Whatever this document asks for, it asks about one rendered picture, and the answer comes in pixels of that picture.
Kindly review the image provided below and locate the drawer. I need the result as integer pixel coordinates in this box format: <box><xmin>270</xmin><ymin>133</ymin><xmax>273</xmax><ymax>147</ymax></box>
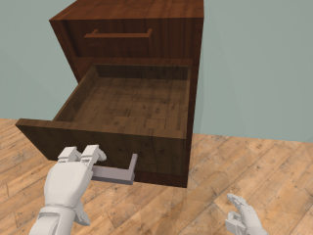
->
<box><xmin>15</xmin><ymin>63</ymin><xmax>191</xmax><ymax>176</ymax></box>

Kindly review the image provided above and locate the robot left hand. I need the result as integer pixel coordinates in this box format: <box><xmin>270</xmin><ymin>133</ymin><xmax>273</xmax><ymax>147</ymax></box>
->
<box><xmin>44</xmin><ymin>144</ymin><xmax>107</xmax><ymax>226</ymax></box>

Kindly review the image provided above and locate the cabinet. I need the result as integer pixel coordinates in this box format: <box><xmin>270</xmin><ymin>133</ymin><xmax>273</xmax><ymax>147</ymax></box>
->
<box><xmin>49</xmin><ymin>0</ymin><xmax>204</xmax><ymax>188</ymax></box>

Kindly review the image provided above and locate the handle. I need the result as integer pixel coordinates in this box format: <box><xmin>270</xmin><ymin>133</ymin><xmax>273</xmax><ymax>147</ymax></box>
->
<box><xmin>91</xmin><ymin>154</ymin><xmax>138</xmax><ymax>186</ymax></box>
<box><xmin>83</xmin><ymin>33</ymin><xmax>152</xmax><ymax>47</ymax></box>

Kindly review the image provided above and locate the robot left forearm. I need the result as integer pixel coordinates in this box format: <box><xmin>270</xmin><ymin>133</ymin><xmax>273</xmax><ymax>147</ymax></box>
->
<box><xmin>28</xmin><ymin>205</ymin><xmax>76</xmax><ymax>235</ymax></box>

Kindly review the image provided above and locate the robot right hand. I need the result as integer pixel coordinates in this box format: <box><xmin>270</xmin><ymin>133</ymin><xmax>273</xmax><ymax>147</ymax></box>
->
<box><xmin>225</xmin><ymin>193</ymin><xmax>263</xmax><ymax>235</ymax></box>

